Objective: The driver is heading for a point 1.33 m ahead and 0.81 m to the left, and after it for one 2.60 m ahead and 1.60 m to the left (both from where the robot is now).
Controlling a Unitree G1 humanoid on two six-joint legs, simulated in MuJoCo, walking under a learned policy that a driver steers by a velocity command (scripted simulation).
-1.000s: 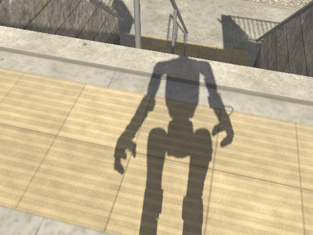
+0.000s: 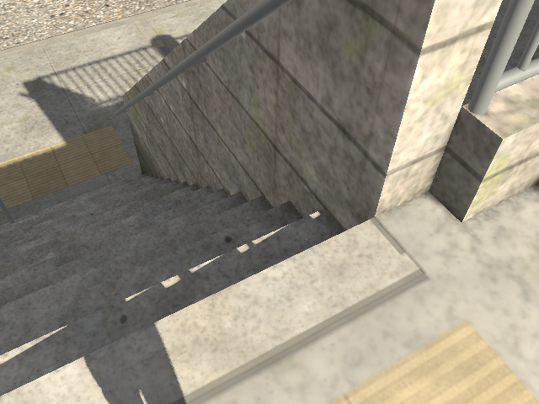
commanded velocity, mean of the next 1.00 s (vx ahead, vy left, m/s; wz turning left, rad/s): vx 1.00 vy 0.00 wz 0.81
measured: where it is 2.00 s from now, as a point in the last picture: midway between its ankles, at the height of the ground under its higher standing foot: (124, 291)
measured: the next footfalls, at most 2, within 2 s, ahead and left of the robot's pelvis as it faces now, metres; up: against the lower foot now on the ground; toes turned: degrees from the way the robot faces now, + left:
left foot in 0.18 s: +0.38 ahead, +0.10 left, +0.00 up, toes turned +9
right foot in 0.60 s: +0.77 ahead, +0.04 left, +0.00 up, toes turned +31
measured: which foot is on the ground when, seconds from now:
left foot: up 0.00-0.16, down 0.18-0.60, up 0.62-0.98, down 1.00-1.00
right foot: down 0.00-0.16, up 0.18-0.58, down 0.60-0.98, up 1.00-1.00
